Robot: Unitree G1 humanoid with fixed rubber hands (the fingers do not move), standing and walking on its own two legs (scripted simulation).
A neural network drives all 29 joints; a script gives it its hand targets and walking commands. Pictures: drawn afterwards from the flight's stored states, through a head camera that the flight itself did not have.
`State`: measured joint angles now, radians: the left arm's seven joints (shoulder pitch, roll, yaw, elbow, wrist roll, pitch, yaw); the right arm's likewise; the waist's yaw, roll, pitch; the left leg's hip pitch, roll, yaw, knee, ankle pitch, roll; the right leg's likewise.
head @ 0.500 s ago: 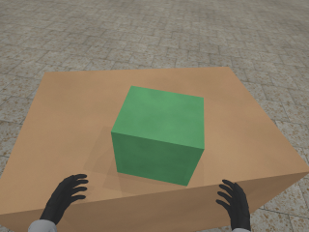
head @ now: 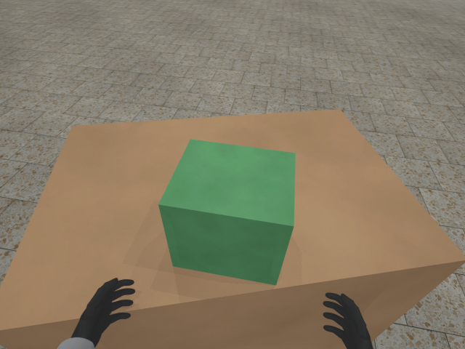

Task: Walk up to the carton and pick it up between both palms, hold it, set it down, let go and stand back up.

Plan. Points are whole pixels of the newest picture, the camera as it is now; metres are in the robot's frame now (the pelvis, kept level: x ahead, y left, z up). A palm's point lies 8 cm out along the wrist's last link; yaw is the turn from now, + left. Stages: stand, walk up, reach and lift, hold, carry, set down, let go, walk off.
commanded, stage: set down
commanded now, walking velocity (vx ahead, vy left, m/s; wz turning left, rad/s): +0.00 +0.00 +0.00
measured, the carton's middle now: (232, 211) +0.40 +0.01 +0.01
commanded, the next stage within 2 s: let go in 0.42 s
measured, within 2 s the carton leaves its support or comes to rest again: neither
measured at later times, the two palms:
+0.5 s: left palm (97, 323) +0.18 +0.22 -0.01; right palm out of the picture +0.16 -0.22 -0.07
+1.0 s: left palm (100, 324) +0.18 +0.22 -0.02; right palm out of the picture +0.15 -0.26 -0.08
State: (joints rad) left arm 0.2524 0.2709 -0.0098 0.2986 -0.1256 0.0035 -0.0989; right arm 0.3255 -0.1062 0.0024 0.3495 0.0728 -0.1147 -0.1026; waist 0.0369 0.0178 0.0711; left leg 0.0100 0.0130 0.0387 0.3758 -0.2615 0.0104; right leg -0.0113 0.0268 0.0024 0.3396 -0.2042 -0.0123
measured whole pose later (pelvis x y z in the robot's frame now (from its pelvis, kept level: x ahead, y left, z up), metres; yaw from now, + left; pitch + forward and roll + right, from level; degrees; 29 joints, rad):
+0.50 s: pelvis -0.01 -0.02 +0.00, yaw +1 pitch -8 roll +0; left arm 0.10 0.22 0.04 0.41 -0.04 0.13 -0.08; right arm 0.20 -0.17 0.00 0.58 0.00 -0.05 -0.04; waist 0.04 0.04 0.07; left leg 0.01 0.02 0.02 0.37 -0.24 -0.01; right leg -0.03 0.03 -0.02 0.39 -0.22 -0.04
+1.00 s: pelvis -0.01 -0.03 +0.00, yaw +2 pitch -5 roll +0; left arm 0.12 0.25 0.03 0.43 -0.02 0.02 -0.03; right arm 0.22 -0.25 -0.02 0.63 -0.03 -0.05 0.00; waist 0.02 0.03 0.02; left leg -0.10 0.03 0.01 0.45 -0.26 -0.03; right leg -0.13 0.04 -0.05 0.44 -0.23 -0.05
